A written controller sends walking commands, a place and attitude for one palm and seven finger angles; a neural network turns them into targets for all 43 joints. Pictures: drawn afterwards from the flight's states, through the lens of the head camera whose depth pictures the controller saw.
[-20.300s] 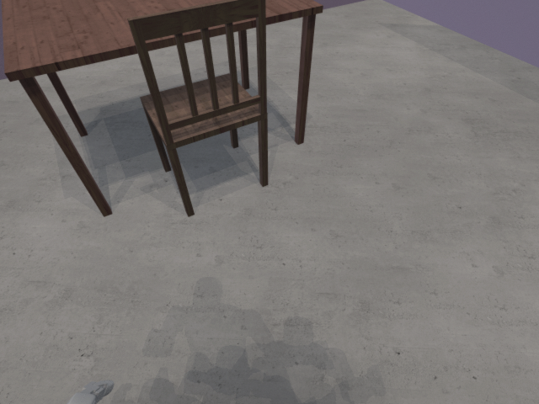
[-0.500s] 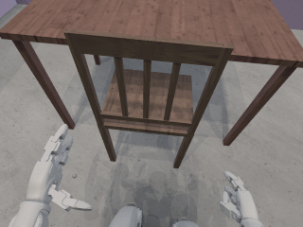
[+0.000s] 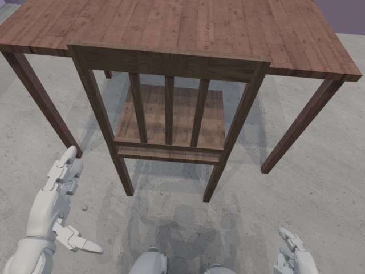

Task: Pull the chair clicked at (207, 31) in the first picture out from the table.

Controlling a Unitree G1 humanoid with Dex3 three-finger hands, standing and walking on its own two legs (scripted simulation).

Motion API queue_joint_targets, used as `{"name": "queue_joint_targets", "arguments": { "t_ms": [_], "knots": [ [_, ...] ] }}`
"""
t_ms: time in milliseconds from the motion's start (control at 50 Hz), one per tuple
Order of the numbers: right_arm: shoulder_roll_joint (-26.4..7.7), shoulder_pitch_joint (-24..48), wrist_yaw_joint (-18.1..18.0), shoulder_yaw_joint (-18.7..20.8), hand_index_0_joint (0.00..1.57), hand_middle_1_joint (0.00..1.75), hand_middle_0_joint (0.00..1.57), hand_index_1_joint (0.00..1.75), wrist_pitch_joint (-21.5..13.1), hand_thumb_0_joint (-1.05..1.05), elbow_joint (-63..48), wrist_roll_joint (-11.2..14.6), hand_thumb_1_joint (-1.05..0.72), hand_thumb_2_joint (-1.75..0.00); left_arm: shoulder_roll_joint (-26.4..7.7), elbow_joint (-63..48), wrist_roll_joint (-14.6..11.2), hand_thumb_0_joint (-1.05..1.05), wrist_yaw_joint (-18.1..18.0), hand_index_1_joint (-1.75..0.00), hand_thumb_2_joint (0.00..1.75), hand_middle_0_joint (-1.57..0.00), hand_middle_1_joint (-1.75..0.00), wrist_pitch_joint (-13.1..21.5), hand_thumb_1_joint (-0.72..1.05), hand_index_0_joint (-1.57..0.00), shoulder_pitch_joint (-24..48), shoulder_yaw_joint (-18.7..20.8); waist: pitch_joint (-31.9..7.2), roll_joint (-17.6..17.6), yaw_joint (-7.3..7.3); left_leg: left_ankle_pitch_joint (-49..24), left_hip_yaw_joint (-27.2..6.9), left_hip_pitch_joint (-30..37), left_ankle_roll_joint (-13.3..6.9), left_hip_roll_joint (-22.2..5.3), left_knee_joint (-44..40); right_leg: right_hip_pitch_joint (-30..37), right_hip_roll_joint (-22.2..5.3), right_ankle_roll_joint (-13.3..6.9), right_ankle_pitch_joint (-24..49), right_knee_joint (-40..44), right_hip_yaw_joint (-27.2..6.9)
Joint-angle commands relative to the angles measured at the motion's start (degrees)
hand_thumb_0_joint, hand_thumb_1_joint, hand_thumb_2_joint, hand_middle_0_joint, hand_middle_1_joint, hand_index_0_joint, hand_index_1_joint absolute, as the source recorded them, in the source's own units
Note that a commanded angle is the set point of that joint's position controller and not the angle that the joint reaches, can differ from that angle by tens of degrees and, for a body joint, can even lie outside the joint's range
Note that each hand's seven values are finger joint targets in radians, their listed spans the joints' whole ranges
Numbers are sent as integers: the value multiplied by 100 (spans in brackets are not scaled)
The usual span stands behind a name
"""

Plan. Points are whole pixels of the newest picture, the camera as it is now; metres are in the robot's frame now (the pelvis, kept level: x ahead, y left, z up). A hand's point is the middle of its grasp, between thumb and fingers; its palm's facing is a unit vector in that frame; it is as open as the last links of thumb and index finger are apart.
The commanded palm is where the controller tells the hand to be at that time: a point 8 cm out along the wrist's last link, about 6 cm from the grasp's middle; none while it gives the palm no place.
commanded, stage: raise the hand toward the chair's back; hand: left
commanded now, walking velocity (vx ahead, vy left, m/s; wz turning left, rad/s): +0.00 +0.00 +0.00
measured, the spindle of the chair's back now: (169, 114) +0.54 +0.06 -0.02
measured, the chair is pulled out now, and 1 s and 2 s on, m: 0.00 0.00 0.00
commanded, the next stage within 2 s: aim the fingers beside a spindle in 0.26 s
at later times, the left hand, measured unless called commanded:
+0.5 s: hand (97, 204) +0.25 +0.18 +0.03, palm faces -0.03 -1.00 -0.05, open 16.9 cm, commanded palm +0.24 +0.24 +0.03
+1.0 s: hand (115, 178) +0.31 +0.16 +0.01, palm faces -0.03 -1.00 -0.04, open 16.9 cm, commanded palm +0.30 +0.22 +0.01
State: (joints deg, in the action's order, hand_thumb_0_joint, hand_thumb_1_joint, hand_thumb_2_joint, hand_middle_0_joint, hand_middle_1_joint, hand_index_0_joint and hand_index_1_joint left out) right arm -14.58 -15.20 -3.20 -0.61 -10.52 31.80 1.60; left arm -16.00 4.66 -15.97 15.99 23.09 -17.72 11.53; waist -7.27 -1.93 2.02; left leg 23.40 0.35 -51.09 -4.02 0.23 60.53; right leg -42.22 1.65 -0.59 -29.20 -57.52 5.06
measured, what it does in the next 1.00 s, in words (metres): stands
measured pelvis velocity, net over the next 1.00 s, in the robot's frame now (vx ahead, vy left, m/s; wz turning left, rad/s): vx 0.01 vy -0.02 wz -0.01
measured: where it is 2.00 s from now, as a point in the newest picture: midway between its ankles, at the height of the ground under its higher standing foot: outside the picture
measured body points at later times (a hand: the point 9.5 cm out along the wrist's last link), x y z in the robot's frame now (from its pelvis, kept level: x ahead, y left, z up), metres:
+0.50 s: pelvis +0.01 -0.02 -0.01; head +0.08 -0.01 +0.44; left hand +0.25 +0.24 +0.04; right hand +0.19 -0.26 -0.09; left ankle +0.06 +0.07 -0.67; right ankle -0.01 -0.12 -0.67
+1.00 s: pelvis +0.01 -0.02 -0.02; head +0.10 -0.02 +0.42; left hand +0.31 +0.22 +0.02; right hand +0.15 -0.28 -0.12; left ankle +0.06 +0.07 -0.67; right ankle -0.01 -0.12 -0.67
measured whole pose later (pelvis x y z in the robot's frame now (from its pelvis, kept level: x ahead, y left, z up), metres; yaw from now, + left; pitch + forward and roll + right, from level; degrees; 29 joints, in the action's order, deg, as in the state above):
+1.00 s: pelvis +0.01 -0.02 -0.02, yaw -1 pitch +18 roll -3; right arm -14.9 -13.6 -2.2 -0.2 -8.2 33.9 1.0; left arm -14.8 19.2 -14.3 14.9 25.2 -0.6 11.8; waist -7.9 -2.4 2.2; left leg 25.7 0.5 -57.7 -2.4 -0.6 65.2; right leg -49.8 2.3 -2.3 -32.4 -64.0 4.9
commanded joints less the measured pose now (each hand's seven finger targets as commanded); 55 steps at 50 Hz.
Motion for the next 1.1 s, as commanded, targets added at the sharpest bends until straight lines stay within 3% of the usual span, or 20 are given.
{"name": "queue_joint_targets", "arguments": {
  "t_ms": [0,140,200,300,420,480,500,600,640,740,800,900,960,980,1060,1080],
  "knots": [
    [-798,341,-3,328,20,30,20,30,-317,0,-774,4,-90,-90,-738,-820,-71,0,-147,-8,30,-6,-8,527,-50,-6,481,494,-1024,-398,-47,-549,-686,1687,337,-183,-986,-459,5,-136,488,636,-32],
    [-821,342,-37,344,20,30,20,30,-315,0,-930,74,-90,-90,-801,-1108,-125,0,91,-8,30,-6,-8,349,-50,-6,470,384,-1349,-322,-57,-791,-602,1886,275,-173,-977,-146,5,-119,702,784,-127],
    [-775,324,-67,337,20,30,20,30,-327,0,-849,50,-90,-90,-892,-1173,-184,0,14,-8,30,-6,-8,419,-50,-6,515,566,-1409,-190,-58,-990,-540,1834,252,-152,-872,-42,6,-105,899,780,-153],
    [-757,342,-56,327,20,30,20,30,-304,0,-760,39,-90,-90,-720,-724,-151,0,4,-8,30,-6,-8,512,-50,-6,587,494,-1099,-30,6,-828,-489,1527,242,-126,-739,-226,-1,-90,829,732,-172],
    [-779,343,-65,321,20,30,20,30,-321,0,-822,59,-90,-90,-659,-802,-129,0,224,-8,30,-6,-8,429,-50,-6,852,232,-1369,-279,19,-1047,-434,1648,215,-109,-632,-155,-48,-90,1101,702,-253],
    [-793,301,-104,315,20,30,20,30,-314,0,-712,40,-90,-90,-906,-701,-114,0,140,-8,30,-6,-8,499,-50,-6,1265,465,-1335,-57,54,-984,-449,1484,201,-121,-532,-207,-26,-89,1045,668,-290],
    [-777,324,-98,307,20,30,20,30,-323,0,-733,29,-90,-90,-794,-720,-111,0,118,-8,30,-6,-8,531,-50,-6,1358,370,-1373,-199,48,-973,-427,1470,202,-105,-510,-246,-47,-88,1029,634,-298],
    [-788,303,-67,310,20,30,20,30,-282,0,-640,9,-90,-90,-866,-301,-79,0,-12,-8,30,-6,-8,572,-50,-6,1699,516,-1523,-105,22,-946,-404,1335,205,-102,-415,-272,-51,-86,1031,546,-340],
    [-789,305,-43,317,20,30,20,30,-251,0,-665,18,-90,-90,-808,-196,-47,0,8,-8,30,-6,-8,538,-50,-6,1683,451,-1618,-272,-28,-1079,-372,1407,217,-99,-421,-225,-62,-100,1185,509,-348],
    [-822,238,-9,341,20,30,20,30,-160,0,-660,21,-90,-90,-791,-22,-44,0,9,-8,30,-6,-8,393,-50,-6,1877,406,-1774,-105,-7,-1241,-352,1369,206,-113,-362,-152,-60,-67,1451,462,-368],
    [-832,223,3,340,20,30,20,30,-118,0,-606,7,-90,-90,-845,136,-1,0,-62,-8,30,-6,-8,446,-50,-6,2223,450,-1634,-11,44,-1106,-361,1213,200,-122,-313,-305,-45,-64,1309,431,-384],
    [-825,170,32,364,20,30,20,30,-68,0,-536,-28,-90,-90,-876,306,52,0,-166,-8,30,-6,-8,607,-50,-6,2446,538,-1814,2,34,-1248,-334,1171,196,-121,-208,-308,-45,-66,1478,299,-405],
    [-811,173,56,367,20,30,20,30,-49,0,-508,-36,-90,-90,-741,331,87,0,-161,-8,30,-6,-8,671,-50,-6,2694,363,-1914,-205,56,-1235,-340,1263,205,-124,-183,-418,-51,-72,1422,261,-412],
    [-836,134,62,369,20,30,20,30,-35,0,-490,-48,-90,-90,-812,405,101,0,-176,-8,30,-6,-8,655,-50,-6,2714,414,-1959,-108,66,-1247,-361,1244,195,-135,-159,-433,-36,-72,1410,233,-398],
    [-828,132,93,375,20,30,20,30,10,0,-496,-47,-90,-90,-563,438,147,0,-200,-8,30,-6,-8,650,-50,-6,2956,138,-2056,-212,90,-1229,-414,1388,221,-145,-174,-613,-49,-84,1291,189,-339],
    [-843,105,93,380,20,30,20,30,28,0,-471,-47,-90,-90,-611,555,171,0,-234,-8,30,-6,-8,632,-50,-6,2993,168,-1987,-61,121,-1203,-424,1327,209,-157,-153,-634,-29,-84,1274,195,-343]
  ]
}}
